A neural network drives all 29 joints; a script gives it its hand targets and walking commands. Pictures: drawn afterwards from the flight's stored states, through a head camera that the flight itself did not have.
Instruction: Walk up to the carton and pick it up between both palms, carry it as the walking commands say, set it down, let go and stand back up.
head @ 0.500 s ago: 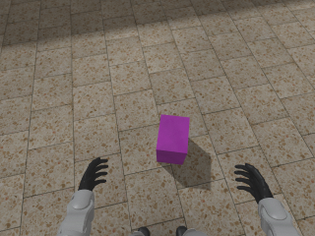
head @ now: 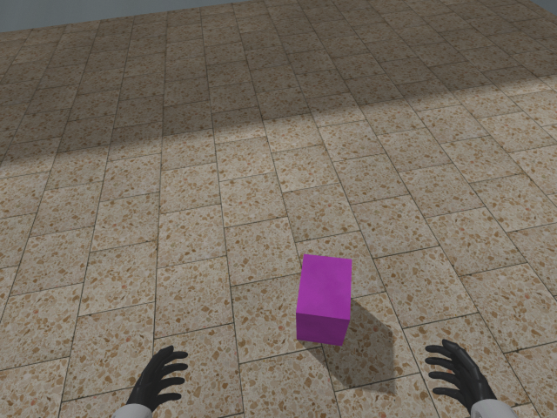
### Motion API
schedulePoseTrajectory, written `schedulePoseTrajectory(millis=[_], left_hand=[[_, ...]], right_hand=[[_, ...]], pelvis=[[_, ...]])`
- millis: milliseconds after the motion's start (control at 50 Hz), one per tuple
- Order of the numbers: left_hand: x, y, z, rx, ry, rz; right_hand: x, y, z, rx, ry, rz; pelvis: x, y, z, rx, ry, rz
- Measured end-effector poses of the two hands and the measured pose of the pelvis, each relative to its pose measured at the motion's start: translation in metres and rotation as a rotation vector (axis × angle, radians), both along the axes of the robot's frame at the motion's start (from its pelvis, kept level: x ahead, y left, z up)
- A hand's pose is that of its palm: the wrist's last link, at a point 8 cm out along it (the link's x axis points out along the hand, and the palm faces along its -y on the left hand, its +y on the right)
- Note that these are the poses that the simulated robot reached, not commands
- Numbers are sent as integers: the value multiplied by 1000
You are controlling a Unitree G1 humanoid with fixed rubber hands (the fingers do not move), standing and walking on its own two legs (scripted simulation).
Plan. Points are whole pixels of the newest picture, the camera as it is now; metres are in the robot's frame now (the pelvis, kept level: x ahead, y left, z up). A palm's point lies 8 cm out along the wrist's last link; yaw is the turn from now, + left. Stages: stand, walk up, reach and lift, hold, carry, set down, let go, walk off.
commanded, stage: let go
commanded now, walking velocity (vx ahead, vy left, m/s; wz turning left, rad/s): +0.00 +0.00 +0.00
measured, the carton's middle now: (323, 300) +0.57 -0.09 -0.65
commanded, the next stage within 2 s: stand in 0.18 s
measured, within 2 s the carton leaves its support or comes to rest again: neither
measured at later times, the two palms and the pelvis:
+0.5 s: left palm out of the picture +0.12 +0.27 -0.08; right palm (525, 412) +0.15 -0.31 -0.09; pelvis +0.01 -0.03 -0.01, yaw +2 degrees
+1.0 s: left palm out of the picture +0.10 +0.28 -0.10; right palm out of the picture +0.14 -0.30 -0.09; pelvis +0.01 -0.02 +0.00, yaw +2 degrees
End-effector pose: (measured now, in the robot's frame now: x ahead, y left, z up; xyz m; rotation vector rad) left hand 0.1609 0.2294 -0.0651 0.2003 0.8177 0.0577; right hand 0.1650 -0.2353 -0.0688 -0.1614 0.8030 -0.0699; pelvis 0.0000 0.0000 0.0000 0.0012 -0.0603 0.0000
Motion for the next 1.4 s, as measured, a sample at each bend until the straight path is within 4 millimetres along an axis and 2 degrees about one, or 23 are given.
schedulePoseTrajectory(millis=[160, 240, 380, 480, 820, 1120, 1400], left_hand=[[5, -9, -2, 7, -34, 9], [0, -12, -7, 27, -28, 22], [-29, 26, -18, 172, 72, 79], [-38, 42, -18, 204, 105, 118], [-43, 45, -26, 171, 147, 148], [-72, 58, -32, 170, 216, 156], [-95, 63, -35, 177, 271, 157]], right_hand=[[-1, -13, -2, -63, 47, -1], [-3, -23, -4, -89, 49, -5], [-10, -60, -18, -160, 67, -18], [-14, -72, -25, -184, 107, -12], [-13, -70, -22, -216, 141, -1], [-39, -67, -26, -229, 200, -8], [-66, -73, -31, -234, 263, -23]], pelvis=[[0, -9, -3, 5, -8, -5], [0, -17, -5, 3, 8, 5], [5, -23, -8, -8, 56, 32], [10, -26, -8, -9, 71, 38], [13, -21, -2, -10, 69, 44], [1, -13, 1, -7, 52, 42], [-10, -12, 3, -2, 40, 43]])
